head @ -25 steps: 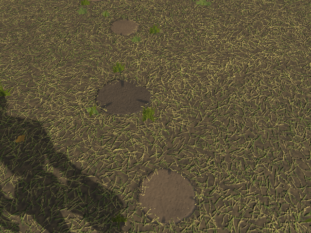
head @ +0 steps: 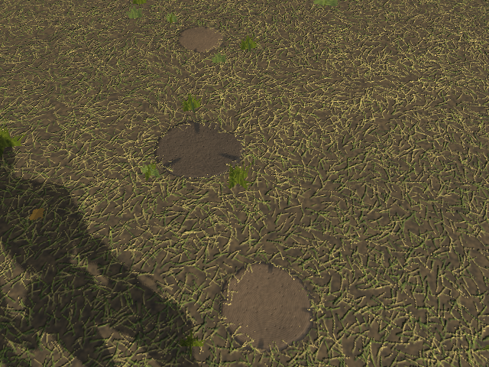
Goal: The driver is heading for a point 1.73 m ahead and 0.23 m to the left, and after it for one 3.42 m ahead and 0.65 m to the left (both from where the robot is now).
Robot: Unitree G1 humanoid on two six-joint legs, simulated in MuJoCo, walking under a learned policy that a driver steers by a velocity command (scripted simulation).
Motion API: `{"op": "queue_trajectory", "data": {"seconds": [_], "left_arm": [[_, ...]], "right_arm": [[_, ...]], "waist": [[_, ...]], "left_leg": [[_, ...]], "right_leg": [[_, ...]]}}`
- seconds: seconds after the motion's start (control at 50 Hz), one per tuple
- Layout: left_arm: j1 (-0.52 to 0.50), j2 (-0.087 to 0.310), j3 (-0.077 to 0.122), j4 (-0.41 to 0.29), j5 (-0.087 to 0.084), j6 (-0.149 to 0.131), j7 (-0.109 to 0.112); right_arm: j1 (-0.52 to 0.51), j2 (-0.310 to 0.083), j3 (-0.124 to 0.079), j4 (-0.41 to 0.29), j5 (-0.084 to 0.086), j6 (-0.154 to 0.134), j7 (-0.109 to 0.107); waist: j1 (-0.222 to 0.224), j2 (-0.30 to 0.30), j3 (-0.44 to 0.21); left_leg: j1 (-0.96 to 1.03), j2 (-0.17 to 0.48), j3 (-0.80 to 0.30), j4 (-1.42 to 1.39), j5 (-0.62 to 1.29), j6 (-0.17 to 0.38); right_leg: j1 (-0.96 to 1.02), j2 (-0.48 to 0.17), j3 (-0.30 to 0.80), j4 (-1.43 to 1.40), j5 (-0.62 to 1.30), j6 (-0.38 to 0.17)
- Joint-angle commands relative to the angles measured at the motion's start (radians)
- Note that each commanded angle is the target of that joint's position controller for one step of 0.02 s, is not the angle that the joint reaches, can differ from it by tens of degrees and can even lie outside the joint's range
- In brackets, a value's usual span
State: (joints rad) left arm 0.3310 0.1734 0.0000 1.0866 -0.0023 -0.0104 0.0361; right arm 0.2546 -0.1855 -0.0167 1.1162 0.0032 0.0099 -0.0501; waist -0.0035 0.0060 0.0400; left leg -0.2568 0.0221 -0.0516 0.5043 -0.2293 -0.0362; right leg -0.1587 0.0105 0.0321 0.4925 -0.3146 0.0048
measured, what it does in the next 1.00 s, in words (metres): walks ahead: right foot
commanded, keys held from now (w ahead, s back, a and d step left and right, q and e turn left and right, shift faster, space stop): no key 0.14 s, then w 0.86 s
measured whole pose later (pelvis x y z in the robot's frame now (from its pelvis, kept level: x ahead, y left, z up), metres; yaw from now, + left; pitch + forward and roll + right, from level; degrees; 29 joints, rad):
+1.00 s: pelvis +0.34 -0.03 +0.00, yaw +0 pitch +0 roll -1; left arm 0.19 0.24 0.05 0.95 0.00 -0.11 -0.04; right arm 0.31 -0.25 -0.04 0.96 0.03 -0.11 -0.01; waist 0.00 0.03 0.04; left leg -0.45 0.07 -0.04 1.22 -0.31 0.05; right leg -0.30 0.05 -0.07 0.43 -0.14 -0.07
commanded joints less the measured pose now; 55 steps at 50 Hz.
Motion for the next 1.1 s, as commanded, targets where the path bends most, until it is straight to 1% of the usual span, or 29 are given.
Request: {"op": "queue_trajectory", "data": {"seconds": [0.02, 0.14, 0.16, 0.2, 0.24, 0.3, 0.34, 0.36, 0.38, 0.4, 0.42, 0.44, 0.46, 0.48, 0.52, 0.54, 0.64, 0.74, 0.8, 0.82, 0.84, 0.86, 0.88, 0.9, 0.92, 0.94, 0.96, 1.0, 1.1], "left_arm": [[0.086, 0.086, 0.013, -0.007, 0.0, -0.004, 0.003], [0.097, 0.081, 0.012, -0.004, -0.001, -0.004, 0.004], [0.117, 0.069, 0.01, 0.007, -0.001, -0.003, 0.005], [0.115, 0.106, 0.022, 0.0, -0.012, 0.002, 0.012], [0.129, 0.134, 0.032, -0.016, -0.02, -0.007, 0.014], [0.161, 0.202, 0.061, -0.022, -0.032, -0.033, 0.005], [0.076, 0.186, 0.057, -0.055, -0.033, -0.041, -0.002], [0.024, 0.172, 0.052, -0.074, -0.038, -0.04, -0.007], [-0.012, 0.156, 0.049, -0.092, -0.038, -0.044, -0.009], [-0.038, 0.1, 0.034, -0.116, -0.033, -0.058, -0.01], [-0.037, 0.067, 0.026, -0.152, -0.033, -0.082, -0.007], [-0.034, 0.099, 0.033, -0.153, -0.046, -0.098, -0.014], [-0.031, 0.101, 0.034, -0.148, -0.05, -0.107, -0.026], [-0.034, 0.105, 0.038, -0.142, -0.042, -0.114, -0.031], [-0.081, 0.149, 0.063, -0.151, -0.027, -0.116, -0.038], [-0.089, 0.133, 0.064, -0.153, -0.027, -0.11, -0.045], [-0.32, 0.059, 0.034, -0.245, -0.022, -0.097, -0.058], [-0.434, 0.107, 0.033, -0.302, -0.031, -0.099, -0.077], [-0.331, 0.171, 0.062, -0.29, -0.029, -0.107, -0.082], [-0.179, 0.209, 0.085, -0.246, -0.032, -0.105, -0.077], [0.0, 0.255, 0.108, -0.196, -0.034, -0.099, -0.068], [0.152, 0.364, 0.133, -0.168, -0.005, -0.092, -0.06], [0.151, 0.317, 0.114, -0.158, -0.003, -0.089, -0.065], [0.041, 0.248, 0.093, -0.168, -0.012, -0.096, -0.069], [-0.061, 0.199, 0.078, -0.191, -0.013, -0.099, -0.069], [-0.137, 0.169, 0.067, -0.201, -0.006, -0.105, -0.076], [-0.174, 0.142, 0.059, -0.202, 0.004, -0.111, -0.08], [-0.161, 0.131, 0.057, -0.178, 0.006, -0.114, -0.083], [-0.06, 0.192, 0.066, -0.136, 0.005, -0.113, -0.05]], "right_arm": [[0.057, -0.091, -0.013, -0.016, 0.0, -0.005, -0.003], [0.066, -0.087, -0.011, -0.019, 0.001, -0.005, -0.002], [0.084, -0.073, -0.008, -0.009, 0.0, -0.004, -0.003], [0.088, -0.085, -0.014, -0.01, 0.009, -0.004, -0.006], [0.055, -0.078, -0.014, -0.035, 0.01, -0.023, -0.001], [0.011, -0.034, -0.006, -0.071, 0.017, -0.077, 0.026], [0.064, -0.028, -0.007, -0.069, 0.031, -0.102, 0.04], [0.148, -0.031, -0.013, -0.039, 0.034, -0.108, 0.043], [0.244, -0.063, -0.027, -0.002, 0.026, -0.11, 0.043], [0.391, -0.165, -0.059, 0.028, 0.023, -0.114, 0.044], [0.497, -0.255, -0.074, 0.033, 0.016, -0.125, 0.06], [0.394, -0.18, -0.048, 0.008, 0.001, -0.137, 0.06], [0.304, -0.135, -0.036, -0.026, 0.005, -0.141, 0.062], [0.249, -0.124, -0.03, -0.047, 0.006, -0.139, 0.066], [0.247, -0.073, -0.011, -0.051, 0.002, -0.123, 0.067], [0.279, -0.065, -0.006, -0.045, -0.001, -0.114, 0.062], [0.296, -0.138, -0.013, -0.071, -0.009, -0.095, 0.029], [0.321, -0.172, -0.031, -0.069, 0.015, -0.098, 0.022], [0.283, -0.198, -0.045, -0.082, 0.006, -0.085, 0.024], [0.266, -0.194, -0.044, -0.089, -0.002, -0.075, 0.025], [0.245, -0.184, -0.037, -0.108, -0.009, -0.073, 0.028], [0.349, -0.064, -0.004, -0.13, -0.018, -0.087, 0.042], [0.371, -0.023, 0.01, -0.115, 0.01, -0.119, 0.051], [0.262, -0.12, -0.016, -0.151, 0.04, -0.142, 0.054], [0.162, -0.155, -0.024, -0.182, 0.052, -0.152, 0.05], [0.122, -0.155, -0.031, -0.187, 0.043, -0.149, 0.041], [0.134, -0.148, -0.042, -0.182, 0.028, -0.135, 0.033], [0.178, -0.101, -0.041, -0.172, 0.021, -0.105, 0.03], [-0.019, -0.126, -0.055, -0.25, 0.003, -0.095, 0.027]], "waist": [[0.0, -0.003, 0.033], [0.001, -0.003, 0.035], [0.001, -0.008, 0.01], [0.005, -0.039, 0.054], [0.023, -0.074, 0.131], [0.04, -0.201, 0.16], [-0.02, -0.189, 0.182], [-0.067, -0.162, 0.172], [-0.096, -0.087, 0.145], [-0.142, 0.159, 0.08], [-0.153, 0.332, 0.017], [-0.086, 0.183, 0.062], [-0.052, 0.111, 0.103], [-0.034, 0.071, 0.097], [-0.031, 0.074, 0.088], [-0.034, 0.092, 0.073], [-0.063, 0.067, 0.108], [-0.054, 0.091, 0.136], [0.034, 0.119, 0.026], [0.112, 0.127, -0.069], [0.192, 0.113, -0.175], [0.16, -0.129, -0.359], [0.137, -0.259, -0.469], [0.118, -0.199, -0.281], [0.089, -0.118, -0.16], [0.048, -0.033, -0.092], [0.006, -0.04, -0.071], [-0.029, -0.072, -0.048], [-0.005, -0.044, 0.028]], "left_leg": [[0.056, -0.007, 0.02, -0.064, 0.115, 0.026], [0.053, -0.009, 0.02, -0.063, 0.114, 0.028], [0.065, -0.022, 0.034, -0.062, 0.02, 0.028], [-0.002, -0.067, 0.076, -0.008, -0.295, 0.045], [-0.111, -0.063, 0.072, 0.047, -0.395, 0.066], [-0.203, -0.036, 0.096, 0.274, -0.192, 0.076], [-0.109, -0.014, 0.089, 0.163, -0.217, 0.117], [0.046, -0.031, 0.1, 0.019, -0.185, 0.125], [0.184, -0.023, 0.047, -0.05, -0.122, 0.119], [0.337, 0.142, -0.247, -0.2, -0.222, 0.186], [0.419, 0.347, -0.669, -0.353, -0.285, 0.307], [0.367, 0.38, -0.696, -0.355, -0.282, 0.316], [0.327, 0.341, -0.554, -0.343, -0.225, 0.287], [0.313, 0.29, -0.427, -0.351, -0.159, 0.255], [0.309, 0.208, -0.229, -0.363, 0.079, 0.2], [0.315, 0.186, -0.173, -0.36, 0.17, 0.192], [0.216, 0.165, -0.065, -0.405, 0.256, 0.211], [0.245, 0.214, -0.034, -0.417, 0.284, 0.208], [0.339, 0.229, 0.006, -0.235, 0.7, 0.172], [0.315, 0.197, 0.037, -0.056, 0.849, 0.151], [0.162, 0.155, 0.058, 0.183, 0.771, 0.118], [-0.199, 0.004, 0.083, 0.605, 0.294, 0.059], [-0.361, -0.095, -0.052, 0.844, -0.304, 0.053], [-0.463, -0.025, -0.088, 0.92, -0.269, 0.083], [-0.467, 0.031, -0.054, 0.898, -0.18, 0.1], [-0.412, 0.079, -0.035, 0.831, -0.098, 0.101], [-0.341, 0.114, -0.037, 0.767, -0.052, 0.102], [-0.269, 0.132, -0.026, 0.705, -0.032, 0.096], [-0.442, 0.15, -0.004, 0.457, 0.175, 0.052]], "right_leg": [[-0.109, -0.01, 0.001, -0.11, 0.113, -0.012], [-0.111, -0.01, -0.001, -0.107, 0.111, -0.011], [-0.102, -0.002, -0.009, -0.115, 0.013, -0.014], [-0.147, -0.002, 0.013, -0.124, -0.308, -0.052], [-0.19, -0.074, 0.118, -0.178, -0.499, -0.109], [-0.144, -0.28, 0.404, -0.309, -0.534, -0.224], [-0.21, -0.276, 0.374, -0.288, -0.451, -0.213], [-0.271, -0.215, 0.285, -0.224, -0.381, -0.17], [-0.326, -0.136, 0.179, -0.085, -0.231, -0.128], [-0.453, -0.006, -0.009, 0.264, -0.075, -0.061], [-0.6, 0.056, -0.014, 0.548, -0.212, -0.045], [-0.662, -0.009, 0.072, 0.722, -0.186, -0.067], [-0.69, -0.053, 0.08, 0.773, -0.091, -0.089], [-0.686, -0.087, 0.063, 0.747, -0.001, -0.1], [-0.649, -0.124, 0.018, 0.648, 0.096, -0.093], [-0.632, -0.124, -0.007, 0.617, 0.117, -0.083], [-0.578, -0.093, -0.069, 0.28, 0.255, -0.026], [-0.471, -0.061, -0.07, 0.09, 0.324, -0.055], [-0.289, -0.005, -0.095, 0.067, 0.266, -0.106], [-0.101, 0.031, -0.115, 0.074, 0.25, -0.132], [0.168, -0.022, -0.051, 0.083, 0.239, -0.169], [0.558, -0.303, 0.385, 0.035, 0.063, -0.314], [0.616, -0.427, 0.788, -0.203, -0.08, -0.387], [0.464, -0.38, 0.687, -0.239, -0.114, -0.32], [0.288, -0.347, 0.512, -0.25, -0.031, -0.279], [0.121, -0.306, 0.379, -0.279, 0.098, -0.255], [0.019, -0.259, 0.278, -0.304, 0.161, -0.232], [-0.08, -0.22, 0.19, -0.354, 0.199, -0.237], [-0.056, -0.213, 0.111, -0.411, 0.279, -0.253]]}}
Keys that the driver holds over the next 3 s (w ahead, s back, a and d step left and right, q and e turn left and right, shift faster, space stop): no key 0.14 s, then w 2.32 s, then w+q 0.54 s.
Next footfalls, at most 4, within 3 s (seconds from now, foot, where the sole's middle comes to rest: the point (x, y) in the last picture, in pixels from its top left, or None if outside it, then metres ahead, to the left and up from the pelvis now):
0.84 right None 0.44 -0.11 -0.77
1.40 left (214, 282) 0.76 0.12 -0.77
1.94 right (287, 202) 1.07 -0.12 -0.77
2.52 left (222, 139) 1.38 0.12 -0.77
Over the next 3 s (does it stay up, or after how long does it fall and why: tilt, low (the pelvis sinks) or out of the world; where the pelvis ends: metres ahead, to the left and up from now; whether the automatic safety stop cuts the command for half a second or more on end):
stays up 1.48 0.02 0.00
